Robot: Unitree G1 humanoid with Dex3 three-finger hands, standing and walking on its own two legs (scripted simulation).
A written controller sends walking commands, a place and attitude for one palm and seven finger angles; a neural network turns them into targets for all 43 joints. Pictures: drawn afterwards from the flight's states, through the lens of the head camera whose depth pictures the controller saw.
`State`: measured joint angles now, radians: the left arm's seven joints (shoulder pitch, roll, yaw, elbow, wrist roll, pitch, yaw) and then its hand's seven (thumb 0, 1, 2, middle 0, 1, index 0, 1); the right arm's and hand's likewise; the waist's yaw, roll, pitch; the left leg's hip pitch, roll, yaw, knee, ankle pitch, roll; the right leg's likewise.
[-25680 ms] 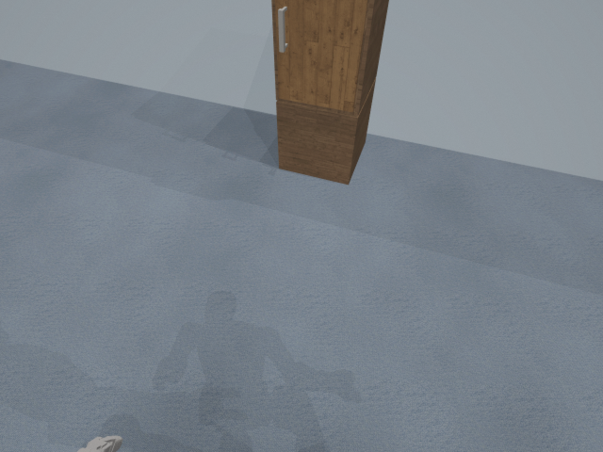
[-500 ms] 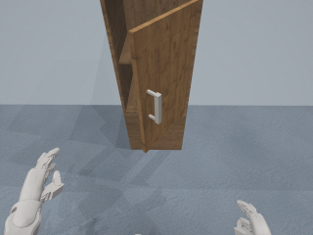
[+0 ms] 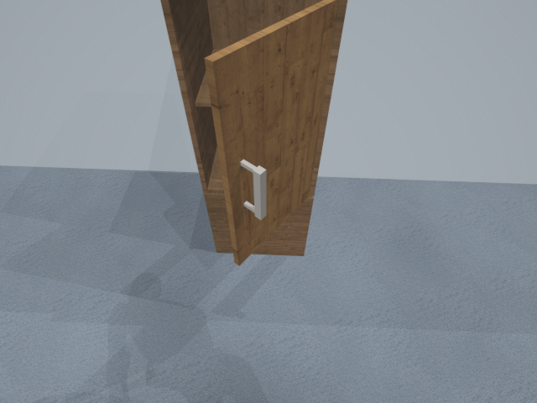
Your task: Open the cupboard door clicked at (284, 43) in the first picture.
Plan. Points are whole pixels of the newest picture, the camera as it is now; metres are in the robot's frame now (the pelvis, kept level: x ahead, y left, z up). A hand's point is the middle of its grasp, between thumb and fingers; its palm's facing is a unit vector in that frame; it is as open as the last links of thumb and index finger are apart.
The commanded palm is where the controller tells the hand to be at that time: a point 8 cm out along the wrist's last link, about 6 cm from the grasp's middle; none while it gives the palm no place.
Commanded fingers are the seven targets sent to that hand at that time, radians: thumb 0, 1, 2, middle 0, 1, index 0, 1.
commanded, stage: let the arm hang, fingers relaxed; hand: left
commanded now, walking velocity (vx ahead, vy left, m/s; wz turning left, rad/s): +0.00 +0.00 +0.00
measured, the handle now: (253, 190) +0.53 +0.06 -0.04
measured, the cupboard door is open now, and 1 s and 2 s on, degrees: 53 53 53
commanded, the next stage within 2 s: look to check the result in 0.48 s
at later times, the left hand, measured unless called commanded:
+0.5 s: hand out of the picture +0.01 +0.13 -0.18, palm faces +0.04 -0.99 -0.14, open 7.4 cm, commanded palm none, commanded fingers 0.00 0.90 0.90 -0.20 -0.30 -0.20 -0.30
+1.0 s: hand out of the picture -0.01 +0.16 -0.17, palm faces +0.02 -0.98 -0.20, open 7.4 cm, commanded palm none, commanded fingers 0.00 0.90 0.90 -0.20 -0.30 -0.20 -0.30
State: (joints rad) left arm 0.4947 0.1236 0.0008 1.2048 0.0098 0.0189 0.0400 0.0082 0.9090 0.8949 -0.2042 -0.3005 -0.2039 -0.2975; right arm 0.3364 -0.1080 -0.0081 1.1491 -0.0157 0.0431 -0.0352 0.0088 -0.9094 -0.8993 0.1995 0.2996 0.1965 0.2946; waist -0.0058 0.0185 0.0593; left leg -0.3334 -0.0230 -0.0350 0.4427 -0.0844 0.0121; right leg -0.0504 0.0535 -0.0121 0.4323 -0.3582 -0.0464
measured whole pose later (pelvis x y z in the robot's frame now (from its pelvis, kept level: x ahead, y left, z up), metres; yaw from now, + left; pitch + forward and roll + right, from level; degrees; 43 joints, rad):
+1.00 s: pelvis +0.03 -0.01 +0.00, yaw -1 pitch -3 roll +1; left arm 0.35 0.13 0.00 1.15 0.01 0.00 0.05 0.00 0.91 0.90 -0.20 -0.30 -0.20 -0.30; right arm 0.25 -0.14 0.00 1.15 -0.02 0.02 -0.04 0.01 -0.91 -0.90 0.20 0.30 0.20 0.29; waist 0.00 -0.01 0.07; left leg -0.26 -0.03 0.00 0.45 -0.14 0.01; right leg 0.04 0.04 0.02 0.39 -0.38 -0.05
